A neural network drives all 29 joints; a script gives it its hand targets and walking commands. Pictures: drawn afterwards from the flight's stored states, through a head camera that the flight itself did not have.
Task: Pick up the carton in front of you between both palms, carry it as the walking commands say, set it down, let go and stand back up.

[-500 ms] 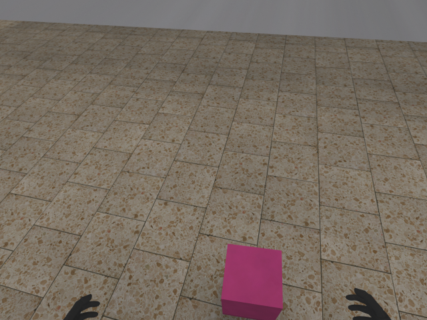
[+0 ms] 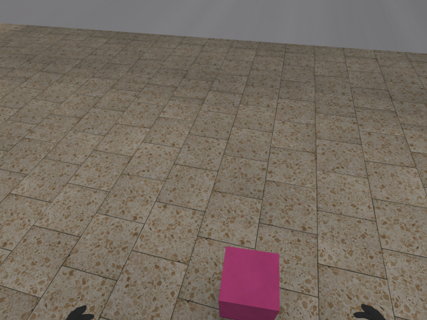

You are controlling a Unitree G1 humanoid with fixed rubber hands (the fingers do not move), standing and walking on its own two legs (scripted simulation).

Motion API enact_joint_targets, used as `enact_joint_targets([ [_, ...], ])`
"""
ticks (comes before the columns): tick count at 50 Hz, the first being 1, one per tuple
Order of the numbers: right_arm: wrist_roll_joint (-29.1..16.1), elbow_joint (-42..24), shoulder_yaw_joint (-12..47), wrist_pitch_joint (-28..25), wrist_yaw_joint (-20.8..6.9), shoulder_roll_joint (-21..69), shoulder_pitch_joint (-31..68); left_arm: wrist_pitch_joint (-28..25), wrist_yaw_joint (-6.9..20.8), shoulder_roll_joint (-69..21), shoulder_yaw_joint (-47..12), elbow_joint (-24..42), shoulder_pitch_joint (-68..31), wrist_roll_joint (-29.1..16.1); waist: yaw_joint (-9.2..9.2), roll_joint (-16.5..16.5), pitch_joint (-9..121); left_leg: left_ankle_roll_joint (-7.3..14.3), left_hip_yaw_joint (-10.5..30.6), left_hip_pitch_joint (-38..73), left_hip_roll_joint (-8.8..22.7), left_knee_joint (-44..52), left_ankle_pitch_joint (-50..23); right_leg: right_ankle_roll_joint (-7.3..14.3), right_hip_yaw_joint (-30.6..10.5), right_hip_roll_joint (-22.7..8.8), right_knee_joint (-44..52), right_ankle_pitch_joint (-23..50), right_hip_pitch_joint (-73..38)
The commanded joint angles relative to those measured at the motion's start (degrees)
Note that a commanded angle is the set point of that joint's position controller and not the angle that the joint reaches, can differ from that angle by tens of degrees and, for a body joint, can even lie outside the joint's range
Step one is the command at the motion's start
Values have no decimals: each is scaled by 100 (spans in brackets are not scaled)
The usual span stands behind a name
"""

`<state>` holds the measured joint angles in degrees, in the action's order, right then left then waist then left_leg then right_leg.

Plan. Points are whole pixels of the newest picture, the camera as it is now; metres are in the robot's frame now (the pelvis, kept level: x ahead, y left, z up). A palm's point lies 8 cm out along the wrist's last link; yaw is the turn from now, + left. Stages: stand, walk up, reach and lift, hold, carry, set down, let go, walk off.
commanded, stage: stand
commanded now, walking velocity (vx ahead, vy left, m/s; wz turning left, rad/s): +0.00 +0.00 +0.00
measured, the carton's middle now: (248, 286) +0.38 -0.10 -0.65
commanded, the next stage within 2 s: none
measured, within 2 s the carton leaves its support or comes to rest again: neither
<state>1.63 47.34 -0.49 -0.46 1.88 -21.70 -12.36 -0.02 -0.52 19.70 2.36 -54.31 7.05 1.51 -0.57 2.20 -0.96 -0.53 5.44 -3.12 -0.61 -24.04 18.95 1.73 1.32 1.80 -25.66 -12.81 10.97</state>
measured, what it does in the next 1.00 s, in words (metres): stands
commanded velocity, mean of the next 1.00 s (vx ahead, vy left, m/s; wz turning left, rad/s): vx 0.00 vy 0.00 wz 0.00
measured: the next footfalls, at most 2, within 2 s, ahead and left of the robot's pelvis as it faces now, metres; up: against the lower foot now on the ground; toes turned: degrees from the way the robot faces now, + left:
none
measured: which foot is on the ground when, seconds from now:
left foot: down 0.00-1.00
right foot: down 0.00-1.00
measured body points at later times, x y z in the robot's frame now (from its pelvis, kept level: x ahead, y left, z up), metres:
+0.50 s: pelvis -0.01 +0.00 +0.00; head -0.02 -0.01 +0.45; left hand +0.09 +0.32 -0.10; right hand +0.08 -0.31 -0.12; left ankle -0.06 +0.13 -0.74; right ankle +0.01 -0.10 -0.74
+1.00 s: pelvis -0.02 +0.00 +0.01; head -0.02 -0.01 +0.45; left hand +0.09 +0.32 -0.10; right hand +0.07 -0.31 -0.12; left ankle -0.06 +0.13 -0.74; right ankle +0.01 -0.10 -0.74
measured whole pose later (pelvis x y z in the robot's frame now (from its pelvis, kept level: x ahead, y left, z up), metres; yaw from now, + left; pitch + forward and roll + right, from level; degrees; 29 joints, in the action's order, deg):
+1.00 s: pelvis -0.02 +0.00 +0.01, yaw -1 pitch -2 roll +0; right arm 0.9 56.3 0.2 -0.8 1.2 -22.6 -9.9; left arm -0.6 -0.2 21.6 1.2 -61.8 4.8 0.6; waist -0.5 1.5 -1.8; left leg -0.5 4.7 -1.9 -0.7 -19.5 15.3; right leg 1.6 0.5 1.6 -21.3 -9.0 10.0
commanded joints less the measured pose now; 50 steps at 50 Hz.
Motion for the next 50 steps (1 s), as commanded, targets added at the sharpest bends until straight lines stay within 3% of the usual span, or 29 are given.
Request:
enact_joint_targets([
  [1, -4, -213, -190, -77, 16, -865, 113, -66, -15, 973, 179, 200, -264, -9, -8, -160, 106, 100, 366, -770, 534, 443, -1303, 24, -826, -720, 379, 1059, -692],
  [50, -71, 678, -111, -88, -53, -1010, 329, -112, 5, 1217, 48, -521, -458, -96, 6, -189, 88, 152, 337, -565, 631, 808, -1188, 44, -921, -824, 703, 1051, -698],
])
